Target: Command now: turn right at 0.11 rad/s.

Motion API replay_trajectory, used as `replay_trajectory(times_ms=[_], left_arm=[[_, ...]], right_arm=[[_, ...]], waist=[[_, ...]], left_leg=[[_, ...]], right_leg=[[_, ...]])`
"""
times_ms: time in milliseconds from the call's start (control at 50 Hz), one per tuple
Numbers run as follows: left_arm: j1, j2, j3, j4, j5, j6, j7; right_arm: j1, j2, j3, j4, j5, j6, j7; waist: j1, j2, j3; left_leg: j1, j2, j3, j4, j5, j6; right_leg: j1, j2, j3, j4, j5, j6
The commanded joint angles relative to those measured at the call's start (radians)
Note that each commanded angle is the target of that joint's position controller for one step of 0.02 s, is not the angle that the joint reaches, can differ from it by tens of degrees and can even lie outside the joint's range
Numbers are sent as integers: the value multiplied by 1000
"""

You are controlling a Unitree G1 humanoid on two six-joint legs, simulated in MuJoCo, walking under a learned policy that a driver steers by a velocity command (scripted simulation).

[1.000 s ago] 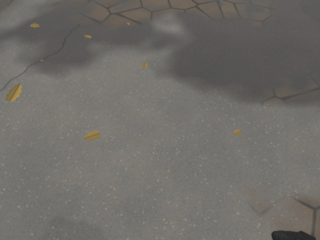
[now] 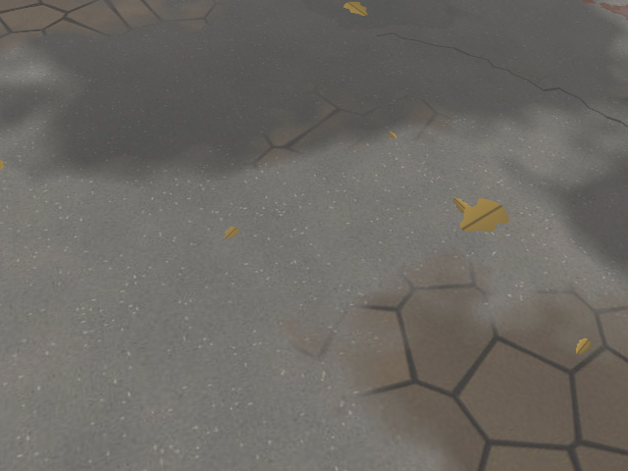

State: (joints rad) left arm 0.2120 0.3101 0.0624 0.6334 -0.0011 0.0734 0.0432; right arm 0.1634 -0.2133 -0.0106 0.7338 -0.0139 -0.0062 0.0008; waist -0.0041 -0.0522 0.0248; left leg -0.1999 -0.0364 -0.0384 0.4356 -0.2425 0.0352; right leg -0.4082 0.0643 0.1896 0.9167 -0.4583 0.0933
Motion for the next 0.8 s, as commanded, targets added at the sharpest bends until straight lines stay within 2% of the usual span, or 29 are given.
replay_trajectory(times_ms=[20,40,80,120,140,160,180,200,220,240,260,360,440,740,760,800], left_arm=[[9,16,5,-45,2,-14,-2],[-17,4,0,-48,4,-19,-3],[-10,26,6,-34,-3,-24,1],[34,25,7,-4,-1,-31,5],[43,38,6,5,10,-34,6],[60,70,10,4,22,-35,9],[59,133,26,14,16,-34,12],[64,108,27,23,11,-34,6],[64,68,15,27,17,-34,3],[60,53,10,33,23,-34,4],[57,48,8,36,21,-36,5],[77,41,1,58,15,-45,10],[78,40,-4,75,17,-47,15],[109,17,-19,182,10,-57,15],[129,2,-24,201,11,-56,15],[135,30,-14,212,1,-53,18]], right_arm=[[-94,-119,-20,-69,8,-2,-5],[-67,-133,-23,-59,8,5,-6],[-29,-158,-30,-45,11,16,-6],[-31,-155,-26,-35,27,20,-8],[-10,-155,-25,-23,32,15,-8],[0,-152,-22,-19,24,3,-5],[29,-155,-25,-25,13,-11,4],[-9,-146,-20,-25,12,-15,6],[-39,-140,-17,-26,14,-14,4],[-49,-120,-13,-26,14,-9,1],[-44,-116,-11,-22,14,-2,-2],[-9,-124,-13,4,12,14,-13],[13,-134,-17,33,10,17,-25],[85,-140,-23,143,15,23,-52],[110,-125,-19,162,14,24,-52],[124,-137,-26,179,25,25,-56]], waist=[[16,194,-39],[-9,205,-47],[-27,207,-54],[-1,193,-47],[1,179,-50],[1,143,-77],[-41,53,-81],[-9,22,-93],[3,33,-83],[1,26,-75],[0,12,-55],[-6,21,-19],[-8,32,-5],[-7,49,6],[-8,45,-19],[-3,24,30]], left_leg=[[39,186,-160,-132,270,161],[51,183,-161,-119,288,164],[74,202,-193,-93,279,175],[61,192,-199,-75,268,155],[37,184,-200,-77,276,126],[6,173,-190,-71,274,90],[-13,118,-136,-79,232,60],[25,83,-85,-62,166,32],[31,73,-67,-44,133,20],[26,70,-59,-36,128,18],[16,66,-55,-32,136,16],[9,57,-39,-23,108,-5],[8,53,-31,-19,95,-26],[14,51,-30,-28,125,-44],[27,41,-18,-34,39,-44],[-35,3,16,9,-255,-24]], right_leg=[[32,-81,-73,-127,45,26],[65,-84,-98,-198,42,25],[102,-81,-124,-311,48,20],[189,-74,-140,-529,223,-2],[255,-84,-118,-588,329,-19],[331,-124,-81,-567,447,-39],[336,-131,-80,-486,503,-69],[289,-115,-87,-485,429,-85],[273,-111,-83,-504,400,-83],[263,-109,-81,-518,396,-77],[255,-106,-81,-526,401,-75],[223,-96,-84,-536,370,-85],[209,-90,-84,-540,352,-91],[219,-69,-109,-551,352,-100],[230,-59,-119,-563,252,-100],[183,-47,-113,-569,-88,-128]])
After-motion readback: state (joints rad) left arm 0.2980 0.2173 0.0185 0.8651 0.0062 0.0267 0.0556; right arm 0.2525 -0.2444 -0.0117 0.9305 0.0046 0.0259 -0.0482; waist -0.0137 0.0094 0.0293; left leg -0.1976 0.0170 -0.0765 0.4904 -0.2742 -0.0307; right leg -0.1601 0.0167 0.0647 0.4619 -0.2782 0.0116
